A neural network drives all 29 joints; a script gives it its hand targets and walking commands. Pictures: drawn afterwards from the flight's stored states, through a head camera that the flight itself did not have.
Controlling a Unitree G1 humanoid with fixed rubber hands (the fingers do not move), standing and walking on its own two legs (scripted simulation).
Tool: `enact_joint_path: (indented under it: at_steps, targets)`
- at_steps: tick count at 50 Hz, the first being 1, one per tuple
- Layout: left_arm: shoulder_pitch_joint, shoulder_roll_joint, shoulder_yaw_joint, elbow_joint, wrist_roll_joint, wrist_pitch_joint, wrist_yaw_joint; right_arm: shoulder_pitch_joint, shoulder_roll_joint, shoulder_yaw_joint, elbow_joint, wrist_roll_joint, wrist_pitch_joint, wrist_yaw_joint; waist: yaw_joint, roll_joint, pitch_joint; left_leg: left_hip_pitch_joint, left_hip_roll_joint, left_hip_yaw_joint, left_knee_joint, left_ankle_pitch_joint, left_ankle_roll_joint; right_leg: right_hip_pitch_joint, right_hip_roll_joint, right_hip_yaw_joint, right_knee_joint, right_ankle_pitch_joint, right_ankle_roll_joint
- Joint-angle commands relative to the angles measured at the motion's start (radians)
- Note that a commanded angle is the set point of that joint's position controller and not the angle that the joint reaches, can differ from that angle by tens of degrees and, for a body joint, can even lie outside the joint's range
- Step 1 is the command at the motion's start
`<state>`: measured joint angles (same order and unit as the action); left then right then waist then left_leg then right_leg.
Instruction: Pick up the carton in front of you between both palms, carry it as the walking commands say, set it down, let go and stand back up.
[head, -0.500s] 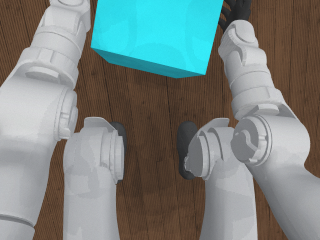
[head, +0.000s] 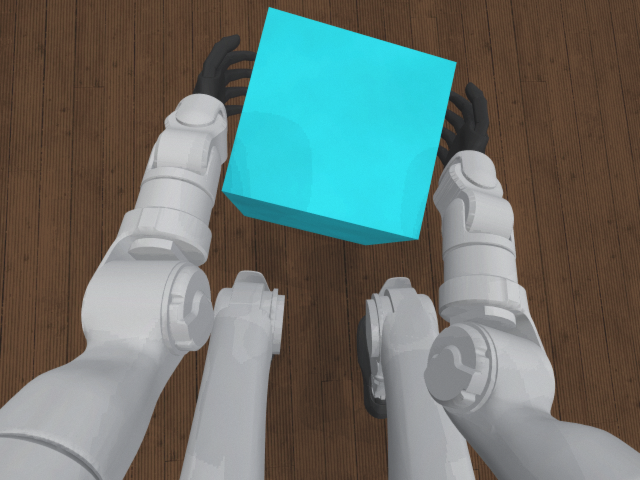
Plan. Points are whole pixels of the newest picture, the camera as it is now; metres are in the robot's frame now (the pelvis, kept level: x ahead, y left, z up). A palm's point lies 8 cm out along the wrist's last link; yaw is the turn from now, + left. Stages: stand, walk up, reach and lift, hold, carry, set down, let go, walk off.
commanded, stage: reach and lift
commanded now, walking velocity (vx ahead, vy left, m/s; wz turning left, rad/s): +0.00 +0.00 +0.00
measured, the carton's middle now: (328, 154) +0.49 +0.02 -0.15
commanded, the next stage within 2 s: none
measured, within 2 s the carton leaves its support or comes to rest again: neither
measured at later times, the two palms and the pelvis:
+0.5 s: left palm (166, 70) +0.47 +0.16 +0.08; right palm (548, 117) +0.45 -0.14 +0.08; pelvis +0.04 +0.00 +0.12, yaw +1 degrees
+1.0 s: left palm out of the picture +0.42 +0.15 +0.23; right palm out of the picture +0.42 -0.14 +0.24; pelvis +0.08 -0.01 +0.26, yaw +2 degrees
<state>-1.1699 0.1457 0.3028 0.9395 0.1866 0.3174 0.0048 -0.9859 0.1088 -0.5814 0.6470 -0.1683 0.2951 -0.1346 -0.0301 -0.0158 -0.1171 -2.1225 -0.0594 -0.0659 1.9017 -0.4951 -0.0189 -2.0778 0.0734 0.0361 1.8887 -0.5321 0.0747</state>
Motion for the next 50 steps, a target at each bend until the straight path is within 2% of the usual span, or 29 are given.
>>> enact_joint_path:
  at_steps: [1,4,7,14,18,34,50]
  targets:
    - [-0.445,-1.066,-0.269,-0.028,-0.074,-0.023,-0.222,-0.723,0.943,0.538,0.027,0.092,0.011,0.243,0.014,0.054,-0.918,0.584,-0.098,0.117,-0.263,0.061,0.033,0.447,0.12,-0.129,-0.233,0.082,-0.029]
    - [-0.425,-1.079,-0.279,-0.062,-0.071,-0.023,-0.229,-0.685,0.98,0.569,0.017,0.098,0.018,0.249,0.027,0.027,-0.964,0.627,-0.1,0.122,-0.299,0.089,0.037,0.515,0.12,-0.118,-0.279,0.107,-0.021]
    - [-0.407,-1.104,-0.324,-0.117,-0.091,-0.017,-0.234,-0.639,1.01,0.615,-0.004,0.112,0.025,0.254,0.03,0.022,-1.015,0.696,-0.101,0.124,-0.334,0.122,0.034,0.575,0.121,-0.112,-0.319,0.135,-0.018]
    - [-0.346,-1.179,-0.463,-0.249,-0.161,0.004,-0.234,-0.523,1.041,0.73,-0.055,0.151,0.039,0.263,0.018,0.059,-1.067,0.876,-0.104,0.114,-0.418,0.191,0.014,0.693,0.12,-0.1,-0.405,0.19,-0.023]
    - [-0.282,-1.216,-0.512,-0.278,-0.18,0.012,-0.226,-0.455,1.056,0.768,-0.061,0.165,0.042,0.271,0.017,0.077,-1.026,0.957,-0.106,0.103,-0.48,0.203,0.006,0.75,0.121,-0.091,-0.462,0.197,-0.03]
    - [0.014,-1.274,-0.509,-0.291,-0.126,-0.006,-0.202,-0.15,1.063,0.762,-0.016,0.116,0.029,0.309,0.016,0.052,-0.759,1.28,-0.092,0.029,-0.791,0.271,0.017,1.031,0.1,-0.03,-0.768,0.248,-0.055]
    - [0.264,-1.283,-0.582,-0.404,-0.116,0.021,-0.216,0.13,1.072,0.839,-0.073,0.09,0.061,0.331,0.024,0.025,-0.531,1.659,-0.06,-0.013,-1.127,0.434,0.022,1.492,0.051,0.041,-1.117,0.434,-0.07]
